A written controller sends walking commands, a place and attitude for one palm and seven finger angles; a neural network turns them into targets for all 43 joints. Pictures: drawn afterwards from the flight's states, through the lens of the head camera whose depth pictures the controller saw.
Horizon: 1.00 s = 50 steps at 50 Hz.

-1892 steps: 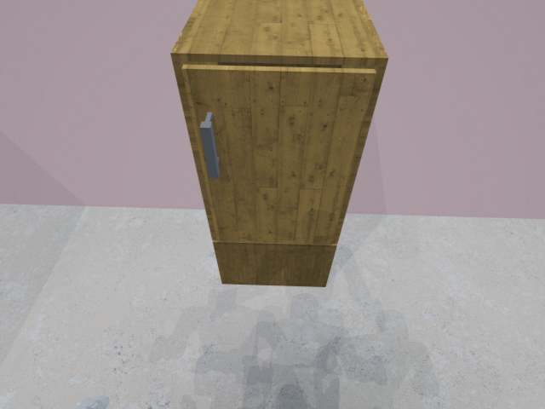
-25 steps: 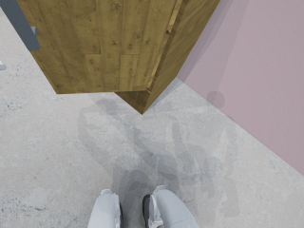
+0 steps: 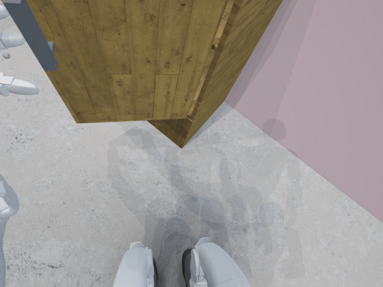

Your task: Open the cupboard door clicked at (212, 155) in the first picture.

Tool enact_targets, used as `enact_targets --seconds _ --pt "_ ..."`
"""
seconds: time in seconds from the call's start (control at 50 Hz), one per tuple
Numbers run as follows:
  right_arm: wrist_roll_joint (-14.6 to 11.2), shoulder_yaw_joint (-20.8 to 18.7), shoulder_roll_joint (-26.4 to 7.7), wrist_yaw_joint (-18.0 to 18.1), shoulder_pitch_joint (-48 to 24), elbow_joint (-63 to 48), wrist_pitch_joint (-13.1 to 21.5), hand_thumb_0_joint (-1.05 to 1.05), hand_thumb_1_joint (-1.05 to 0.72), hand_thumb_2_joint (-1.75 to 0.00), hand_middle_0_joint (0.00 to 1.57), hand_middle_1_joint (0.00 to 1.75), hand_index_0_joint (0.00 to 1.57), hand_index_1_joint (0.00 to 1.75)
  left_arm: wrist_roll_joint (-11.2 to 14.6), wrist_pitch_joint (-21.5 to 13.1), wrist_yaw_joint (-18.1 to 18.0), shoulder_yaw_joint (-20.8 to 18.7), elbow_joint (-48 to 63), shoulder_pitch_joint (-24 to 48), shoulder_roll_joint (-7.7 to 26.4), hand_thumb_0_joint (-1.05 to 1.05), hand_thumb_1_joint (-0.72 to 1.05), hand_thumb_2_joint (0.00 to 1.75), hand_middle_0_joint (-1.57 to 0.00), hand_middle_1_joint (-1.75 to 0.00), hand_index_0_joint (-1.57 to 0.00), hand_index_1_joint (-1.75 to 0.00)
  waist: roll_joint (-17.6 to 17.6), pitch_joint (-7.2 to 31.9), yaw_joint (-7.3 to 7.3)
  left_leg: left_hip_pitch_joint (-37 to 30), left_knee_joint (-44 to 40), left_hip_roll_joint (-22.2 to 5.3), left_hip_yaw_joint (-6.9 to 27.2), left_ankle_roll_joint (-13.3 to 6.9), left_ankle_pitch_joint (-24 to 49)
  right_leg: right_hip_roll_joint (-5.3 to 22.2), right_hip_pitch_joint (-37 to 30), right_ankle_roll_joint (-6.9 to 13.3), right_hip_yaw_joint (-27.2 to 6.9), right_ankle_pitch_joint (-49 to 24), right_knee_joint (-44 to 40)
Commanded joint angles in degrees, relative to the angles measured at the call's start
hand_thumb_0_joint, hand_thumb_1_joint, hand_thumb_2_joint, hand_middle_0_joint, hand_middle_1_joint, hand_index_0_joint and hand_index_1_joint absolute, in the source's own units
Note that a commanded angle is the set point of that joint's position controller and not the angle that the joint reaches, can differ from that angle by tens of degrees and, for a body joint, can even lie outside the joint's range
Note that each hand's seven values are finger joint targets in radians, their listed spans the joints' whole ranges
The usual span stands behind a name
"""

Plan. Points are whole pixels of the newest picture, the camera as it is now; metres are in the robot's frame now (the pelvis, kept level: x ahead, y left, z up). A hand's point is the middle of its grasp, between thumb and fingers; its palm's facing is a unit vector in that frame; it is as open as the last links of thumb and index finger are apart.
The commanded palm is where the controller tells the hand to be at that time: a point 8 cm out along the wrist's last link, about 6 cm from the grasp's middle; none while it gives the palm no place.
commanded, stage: slide the fingers in behind the handle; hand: left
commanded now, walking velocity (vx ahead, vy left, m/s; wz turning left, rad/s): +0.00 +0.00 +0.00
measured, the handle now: (36, 28) +0.58 +0.24 +0.08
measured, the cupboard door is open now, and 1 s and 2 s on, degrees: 46 46 46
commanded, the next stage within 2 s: close the thumb around the handle in 1.00 s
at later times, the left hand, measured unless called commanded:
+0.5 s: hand (34, 56) +0.52 +0.24 +0.07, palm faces +0.06 -1.00 +0.00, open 14.0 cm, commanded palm +0.51 +0.27 +0.07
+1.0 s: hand (39, 57) +0.52 +0.23 +0.07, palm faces +0.07 -1.00 +0.00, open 14.0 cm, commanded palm +0.50 +0.27 +0.07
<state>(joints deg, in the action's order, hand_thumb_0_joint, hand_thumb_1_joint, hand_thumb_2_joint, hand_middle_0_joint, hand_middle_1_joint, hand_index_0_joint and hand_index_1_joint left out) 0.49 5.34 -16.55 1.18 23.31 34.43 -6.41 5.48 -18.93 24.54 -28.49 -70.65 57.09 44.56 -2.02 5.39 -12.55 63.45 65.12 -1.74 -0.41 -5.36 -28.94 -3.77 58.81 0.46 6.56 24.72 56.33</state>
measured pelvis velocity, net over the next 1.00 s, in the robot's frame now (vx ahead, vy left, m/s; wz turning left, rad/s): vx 0.00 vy -0.02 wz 0.01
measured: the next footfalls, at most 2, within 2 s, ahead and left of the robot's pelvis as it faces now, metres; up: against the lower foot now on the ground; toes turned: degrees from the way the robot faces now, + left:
none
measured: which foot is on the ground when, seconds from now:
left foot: down 0.00-1.00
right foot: down 0.00-1.00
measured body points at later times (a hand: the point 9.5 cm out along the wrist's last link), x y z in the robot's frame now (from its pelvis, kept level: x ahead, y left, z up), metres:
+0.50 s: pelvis +0.00 -0.01 +0.00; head +0.15 +0.03 +0.42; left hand +0.51 +0.29 +0.08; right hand -0.01 -0.28 -0.09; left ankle +0.00 +0.05 -0.65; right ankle +0.01 -0.13 -0.65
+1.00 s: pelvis +0.00 -0.02 +0.00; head +0.15 +0.02 +0.43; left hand +0.51 +0.28 +0.08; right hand -0.01 -0.28 -0.09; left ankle +0.00 +0.05 -0.65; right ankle +0.01 -0.13 -0.65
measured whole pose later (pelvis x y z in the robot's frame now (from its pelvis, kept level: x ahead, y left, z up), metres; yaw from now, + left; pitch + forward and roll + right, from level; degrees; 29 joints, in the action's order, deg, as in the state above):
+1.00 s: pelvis +0.00 -0.02 +0.00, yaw +1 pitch +25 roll -6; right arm 0.4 4.4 -16.3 0.5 22.8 35.4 -5.6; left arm 5.5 -22.0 18.5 -25.9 -71.4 55.1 38.0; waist -2.0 6.1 -11.8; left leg 60.4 63.9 -1.8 -1.0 -4.3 -28.7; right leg -3.9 57.0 1.7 5.8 25.4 57.2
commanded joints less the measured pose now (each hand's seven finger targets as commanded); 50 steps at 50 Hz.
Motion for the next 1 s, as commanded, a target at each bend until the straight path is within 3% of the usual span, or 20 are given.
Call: enact_targets --seconds 0.0,0.04,0.06,0.1,0.14,0.2,0.26,0.34,0.4,0.42,0.44,0.5,0.56,0.64,0.72,0.8,0.82,0.88,0.92,0.98 --pt "0.1 -5.2 -12.5 0.7 12.5 -0.7 0.4 0.0 -0.9 -0.9 0.2 0.3 0.2 0.3 1.8 -4.1 -0.7 0.0 12.6 22.4 13.7 0.0 -0.5 0.3 -0.3 -1.2 -0.3 -1.2 -14.7 30.7 0.11 -38.6 -6.9 -2.6 10.0 6.4 37.7 -1.3 -1.2 1.1 -2.2 -14.1 -3.9" --pt "0.2 -5.1 -12.4 0.6 12.6 -0.5 0.3 0.0 -0.9 -0.9 0.2 0.3 0.2 0.3 2.0 -4.5 -1.3 0.9 12.8 23.7 12.3 0.0 -0.5 0.3 -0.3 -1.2 -0.3 -1.2 -15.0 29.2 -0.23 -39.0 -7.3 -2.6 10.5 6.6 38.1 -1.3 -0.7 1.2 -2.0 -13.8 -3.9" --pt "0.3 -5.3 -12.4 0.5 12.4 -0.5 0.2 0.0 -0.9 -0.9 0.2 0.3 0.2 0.3 1.8 -4.9 -1.7 0.5 14.1 23.5 12.5 0.0 -0.5 0.3 -0.3 -1.2 -0.3 -1.2 -15.7 30.6 0.5 -40.2 -7.4 -2.8 10.7 6.8 38.7 -1.2 -0.5 1.2 -2.0 -13.6 -3.8" --pt "0.3 -5.5 -12.0 0.2 12.4 -0.3 0.3 0.0 -0.9 -0.9 0.2 0.3 0.2 0.3 1.9 -5.1 -2.4 2.3 13.9 23.4 9.1 0.0 -0.5 0.3 -0.3 -1.2 -0.3 -1.2 -15.3 30.7 0.08 -41.2 -7.5 -2.8 11.0 7.0 39.5 -1.3 -0.1 1.1 -1.8 -13.7 -4.0" --pt "0.4 -5.6 -12.3 0.2 12.6 -0.2 0.3 0.0 -0.9 -0.9 0.2 0.3 0.2 0.3 1.7 -5.2 -3.1 0.9 12.8 23.1 10.6 0.0 -0.5 0.3 -0.3 -1.2 -0.3 -1.2 -13.6 29.5 0.18 -39.6 -7.7 -2.7 10.9 6.8 37.9 -1.2 -0.9 1.3 -1.9 -13.3 -3.9" --pt "0.4 -5.4 -11.9 0.1 12.2 -0.4 0.3 0.0 -0.9 -0.9 0.2 0.3 0.2 0.3 1.4 -5.2 -4.2 2.0 12.9 23.4 9.0 0.0 -0.5 0.3 -0.3 -1.2 -0.3 -1.2 -12.7 29.6 -0.03 -37.7 -7.7 -2.2 9.7 6.1 36.0 -1.1 -2.8 1.1 -2.4 -14.3 -4.2" --pt "0.4 -5.6 -11.7 -0.1 11.9 -0.7 0.6 0.0 -0.9 -0.9 0.2 0.3 0.2 0.3 1.2 -6.1 -5.0 1.1 13.7 22.3 9.6 0.0 -0.5 0.3 -0.3 -1.2 -0.3 -1.2 -12.9 30.7 0.82 -37.6 -7.6 -2.0 9.2 6.1 36.0 -1.1 -4.1 1.2 -2.6 -14.8 -4.1" --pt "0.3 -5.4 -11.8 0.0 11.4 -1.2 1.1 0.0 -0.9 -0.9 0.2 0.3 0.2 0.3 1.0 -6.4 -5.8 -0.4 12.0 21.5 11.5 0.0 -0.5 0.3 -0.3 -1.2 -0.3 -1.2 -8.8 28.5 0.76 -31.0 -7.6 -1.2 7.6 4.4 29.7 -1.0 -8.4 1.2 -3.6 -15.4 -4.0" --pt "0.1 -5.2 -11.4 -0.1 10.9 -1.1 1.1 0.0 -0.9 -0.9 0.2 0.3 0.2 0.3 0.9 -6.8 -5.7 2.4 12.2 23.3 8.5 0.0 -0.5 0.3 -0.3 -1.2 -0.3 -1.2 -10.8 28.1 0.12 -31.4 -7.6 -1.2 7.2 4.4 28.2 -0.9 -7.1 1.0 -3.8 -14.7 -4.1" --pt "0.2 -5.4 -11.7 0.0 11.0 -0.9 1.1 0.0 -0.9 -0.9 0.2 0.3 0.2 0.3 0.8 -7.0 -5.9 1.2 12.6 23.4 10.0 0.0 -0.5 0.3 -0.3 -1.2 -0.3 -1.2 -10.9 28.8 0.39 -31.8 -7.6 -1.3 7.4 4.4 28.2 -0.8 -7.4 1.1 -3.8 -14.6 -4.1" --pt "0.2 -5.4 -11.5 0.0 11.2 -0.9 1.2 0.0 -0.9 -0.9 0.2 0.3 0.2 0.3 1.1 -7.4 -5.8 2.2 12.8 24.0 8.5 0.0 -0.5 0.3 -0.3 -1.2 -0.3 -1.2 -11.2 29.2 -0.14 -32.7 -7.4 -1.3 7.7 4.4 29.0 -0.9 -6.2 1.2 -3.7 -14.6 -3.8" --pt "0.1 -5.2 -11.6 0.2 11.1 -0.4 1.3 0.0 -0.9 -0.9 0.2 0.3 0.2 0.3 1.2 -6.7 -5.7 2.8 10.6 24.6 7.9 0.0 -0.5 0.3 -0.3 -1.2 -0.3 -1.2 -9.2 28.0 -0.83 -30.2 -7.1 -1.2 7.2 3.9 26.8 -0.7 -6.7 0.9 -4.0 -14.3 -4.0" --pt "0.3 -5.2 -11.6 0.3 11.2 -0.6 1.6 0.0 -0.9 -0.9 0.2 0.3 0.2 0.3 0.9 -6.8 -5.9 1.0 11.9 24.6 10.5 0.0 -0.5 0.3 -0.3 -1.2 -0.3 -1.2 -11.5 31.1 0.29 -30.4 -6.6 -1.0 6.8 4.0 28.8 -0.6 -8.5 1.0 -4.4 -16.6 -3.3" --pt "0.3 -5.5 -11.3 -0.1 11.8 -0.8 1.4 0.0 -0.9 -0.9 0.2 0.3 0.2 0.3 1.0 -7.2 -6.1 0.3 13.5 22.0 10.2 0.0 -0.5 0.3 -0.3 -1.2 -0.3 -1.2 -11.9 33.0 1.31 -32.4 -6.3 -1.0 6.8 4.3 33.7 -0.8 -10.0 1.2 -4.3 -19.5 -2.9" --pt "-0.2 -5.4 -11.3 -0.1 11.2 -0.9 1.0 0.0 -0.9 -0.9 0.2 0.3 0.2 0.3 1.0 -6.0 -6.0 1.6 11.9 22.0 9.3 0.0 -0.5 0.3 -0.3 -1.2 -0.3 -1.2 -9.5 28.7 0.49 -28.7 -7.0 -0.9 6.0 3.7 28.5 -0.8 -10.4 0.8 -4.6 -17.8 -4.0" --pt "0.1 -5.7 -11.3 0.0 11.4 -0.5 1.4 0.0 -0.9 -0.9 0.2 0.3 0.2 0.3 1.1 -7.2 -6.4 0.7 13.8 22.6 9.7 0.0 -0.5 0.3 -0.3 -1.2 -0.3 -1.2 -11.1 31.2 0.96 -31.9 -6.9 -1.1 6.5 4.0 30.9 -0.8 -9.7 0.9 -4.5 -18.1 -3.8" --pt "0.1 -5.7 -11.2 0.0 11.4 -0.6 1.4 0.0 -0.9 -0.9 0.2 0.3 0.2 0.3 1.3 -7.0 -6.3 0.9 12.5 21.3 8.9 0.0 -0.5 0.3 -0.3 -1.2 -0.3 -1.2 -9.6 30.4 0.72 -30.4 -6.9 -0.9 6.1 3.8 29.8 -0.8 -10.7 0.8 -4.6 -18.3 -4.1" --pt "0.0 -5.6 -11.2 0.0 11.1 -0.5 1.5 0.0 -0.9 -0.9 0.2 0.3 0.2 0.3 1.2 -7.0 -6.1 1.4 11.7 20.7 8.5 0.0 -0.5 0.3 -0.3 -1.2 -0.3 -1.2 -10.4 29.4 0.7 -30.4 -7.0 -1.0 6.1 3.9 30.0 -0.7 -9.7 0.9 -4.5 -18.2 -4.0" --pt "-0.1 -5.5 -11.4 0.1 11.0 -0.6 1.4 0.0 -0.9 -0.9 0.2 0.3 0.2 0.3 1.1 -6.5 -6.1 1.4 10.6 21.4 9.2 0.0 -0.5 0.3 -0.3 -1.2 -0.3 -1.2 -8.0 27.0 0.27 -28.1 -7.5 -0.9 5.9 3.5 26.3 -0.7 -10.1 0.8 -4.7 -16.2 -4.5" --pt "0.0 -5.3 -11.4 0.3 10.9 -0.6 1.7 0.0 -0.9 -0.9 0.2 0.3 0.2 0.3 1.2 -7.1 -6.0 1.7 11.4 23.5 9.2 0.0 -0.5 0.3 -0.3 -1.2 -0.3 -1.2 -10.1 28.4 0.2 -29.0 -7.1 -0.8 6.3 3.7 26.9 -0.6 -9.1 0.9 -4.6 -16.2 -3.9"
